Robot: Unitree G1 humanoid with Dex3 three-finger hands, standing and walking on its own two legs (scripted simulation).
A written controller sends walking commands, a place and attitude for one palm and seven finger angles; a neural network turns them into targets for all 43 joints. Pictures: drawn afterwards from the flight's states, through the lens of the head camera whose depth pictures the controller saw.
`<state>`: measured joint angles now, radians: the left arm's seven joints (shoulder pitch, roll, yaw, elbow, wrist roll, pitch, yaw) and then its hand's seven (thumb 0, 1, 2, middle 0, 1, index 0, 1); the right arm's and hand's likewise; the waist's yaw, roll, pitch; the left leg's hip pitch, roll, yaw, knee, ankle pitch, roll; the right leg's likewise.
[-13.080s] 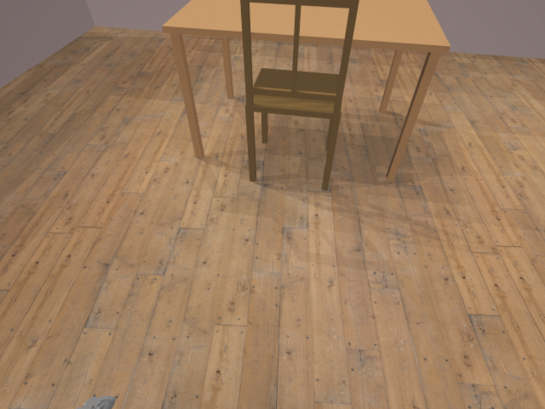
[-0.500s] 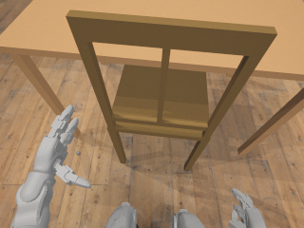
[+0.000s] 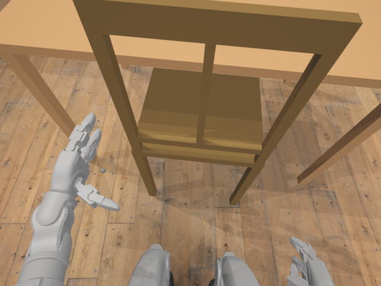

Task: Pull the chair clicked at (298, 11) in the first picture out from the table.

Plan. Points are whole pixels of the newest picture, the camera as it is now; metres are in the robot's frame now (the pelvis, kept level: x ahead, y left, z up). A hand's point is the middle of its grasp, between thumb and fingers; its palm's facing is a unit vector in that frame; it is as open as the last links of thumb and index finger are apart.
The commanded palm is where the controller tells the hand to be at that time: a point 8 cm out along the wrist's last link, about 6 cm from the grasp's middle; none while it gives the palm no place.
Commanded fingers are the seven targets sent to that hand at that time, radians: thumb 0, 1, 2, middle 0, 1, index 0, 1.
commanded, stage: aim the fingers beside a spindle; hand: left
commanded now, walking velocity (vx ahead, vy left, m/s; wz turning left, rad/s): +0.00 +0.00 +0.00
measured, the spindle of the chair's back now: (203, 104) +0.50 -0.02 +0.05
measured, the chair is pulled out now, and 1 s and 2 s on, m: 0.00 0.00 0.00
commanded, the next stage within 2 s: push the fingers through the gap in 0.90 s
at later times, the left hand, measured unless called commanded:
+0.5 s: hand (112, 158) +0.37 +0.18 +0.01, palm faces -0.10 -0.99 -0.06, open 16.9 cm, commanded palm +0.35 +0.23 +0.01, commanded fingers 0.00 -0.50 0.30 -0.06 -0.08 -0.06 -0.08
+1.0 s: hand (107, 162) +0.36 +0.19 +0.01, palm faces -0.10 -0.99 -0.05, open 16.9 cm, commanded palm +0.35 +0.23 +0.01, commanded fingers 0.00 -0.50 0.30 -0.06 -0.08 -0.06 -0.08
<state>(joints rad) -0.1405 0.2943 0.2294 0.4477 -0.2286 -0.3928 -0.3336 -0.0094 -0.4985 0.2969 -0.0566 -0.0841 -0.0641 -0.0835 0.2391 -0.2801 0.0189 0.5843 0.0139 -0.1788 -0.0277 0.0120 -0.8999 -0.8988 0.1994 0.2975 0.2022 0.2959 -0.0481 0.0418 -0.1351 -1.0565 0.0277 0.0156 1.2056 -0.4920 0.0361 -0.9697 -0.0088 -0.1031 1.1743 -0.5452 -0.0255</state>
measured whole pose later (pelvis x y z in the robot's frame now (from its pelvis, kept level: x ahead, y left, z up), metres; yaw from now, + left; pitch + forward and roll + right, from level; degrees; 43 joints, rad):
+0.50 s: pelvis -0.01 +0.00 -0.01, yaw -1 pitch +22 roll -3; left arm -0.29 0.29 0.23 0.58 -0.19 -0.40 -0.29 -0.01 -0.50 0.30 -0.06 -0.08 -0.07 -0.08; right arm 0.26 -0.28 0.02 0.59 0.01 -0.12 0.00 0.01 -0.90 -0.90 0.20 0.30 0.20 0.30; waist -0.06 0.05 -0.15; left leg -1.13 0.03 0.03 1.25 -0.50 0.04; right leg -1.05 -0.01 -0.09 1.23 -0.55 -0.02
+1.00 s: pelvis -0.01 +0.00 -0.01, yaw -1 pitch +22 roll -3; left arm -0.28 0.31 0.25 0.58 -0.21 -0.42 -0.33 -0.01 -0.50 0.30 -0.06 -0.08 -0.06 -0.08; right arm 0.24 -0.28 0.02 0.59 0.01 -0.12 -0.01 0.01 -0.90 -0.90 0.20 0.30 0.20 0.30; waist -0.05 0.04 -0.14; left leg -1.14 0.03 0.01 1.26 -0.50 0.04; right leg -1.05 0.00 -0.10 1.23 -0.55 -0.03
